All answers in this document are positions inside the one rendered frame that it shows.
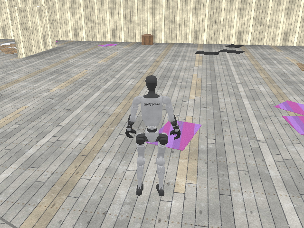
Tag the left robot forearm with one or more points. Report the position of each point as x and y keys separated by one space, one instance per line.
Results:
x=129 y=124

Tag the right robot hand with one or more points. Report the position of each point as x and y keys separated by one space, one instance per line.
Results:
x=174 y=132

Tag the robot right upper arm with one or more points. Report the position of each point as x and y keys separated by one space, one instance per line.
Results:
x=166 y=100

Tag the robot left upper arm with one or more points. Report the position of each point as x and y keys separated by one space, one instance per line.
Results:
x=134 y=108

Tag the robot left shin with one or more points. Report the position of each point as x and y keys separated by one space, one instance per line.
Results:
x=139 y=173

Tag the left robot hand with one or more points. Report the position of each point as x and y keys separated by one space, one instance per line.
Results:
x=131 y=131

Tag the robot right foot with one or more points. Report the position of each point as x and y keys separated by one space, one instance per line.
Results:
x=161 y=191

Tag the right robot forearm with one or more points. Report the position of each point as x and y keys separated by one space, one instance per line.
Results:
x=175 y=125

